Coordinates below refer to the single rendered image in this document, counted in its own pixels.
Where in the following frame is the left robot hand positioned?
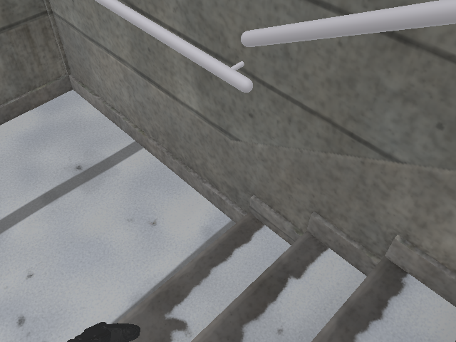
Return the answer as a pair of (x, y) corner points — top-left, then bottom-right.
(67, 322), (140, 342)

